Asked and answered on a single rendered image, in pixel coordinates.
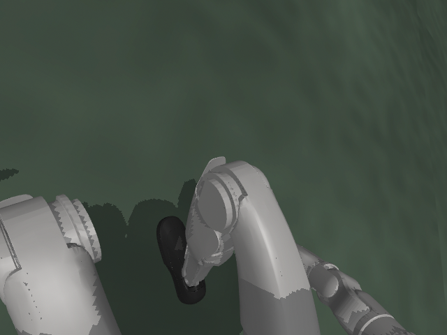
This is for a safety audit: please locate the right robot foot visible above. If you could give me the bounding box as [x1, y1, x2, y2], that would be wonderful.
[156, 216, 206, 304]

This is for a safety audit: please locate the right robot hand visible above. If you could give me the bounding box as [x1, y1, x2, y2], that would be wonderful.
[296, 244, 325, 278]

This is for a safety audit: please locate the right robot arm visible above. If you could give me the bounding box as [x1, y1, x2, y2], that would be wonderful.
[308, 262, 415, 335]

